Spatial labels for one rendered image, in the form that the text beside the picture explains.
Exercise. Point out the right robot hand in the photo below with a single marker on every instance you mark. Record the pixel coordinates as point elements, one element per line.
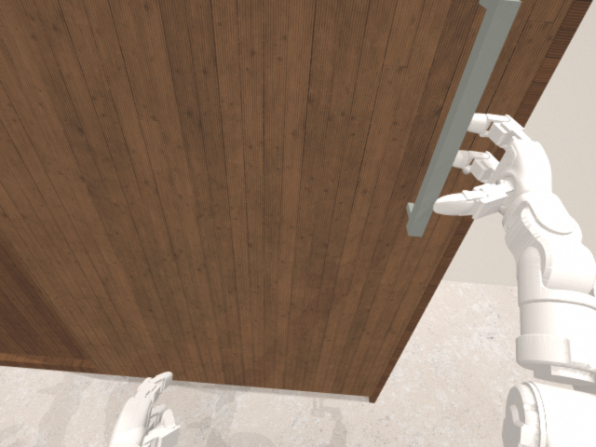
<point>524,168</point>

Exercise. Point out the wardrobe door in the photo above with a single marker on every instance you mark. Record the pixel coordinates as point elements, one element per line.
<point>218,188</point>
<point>29,325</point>

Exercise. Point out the left robot hand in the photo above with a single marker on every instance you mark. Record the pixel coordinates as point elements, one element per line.
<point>137,420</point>

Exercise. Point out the right robot upper arm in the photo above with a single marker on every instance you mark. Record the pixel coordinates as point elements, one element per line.
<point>539,415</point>

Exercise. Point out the handle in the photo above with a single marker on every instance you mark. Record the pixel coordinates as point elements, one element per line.
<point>491,37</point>

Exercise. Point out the robot right forearm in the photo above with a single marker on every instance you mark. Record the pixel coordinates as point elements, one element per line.
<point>556,277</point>

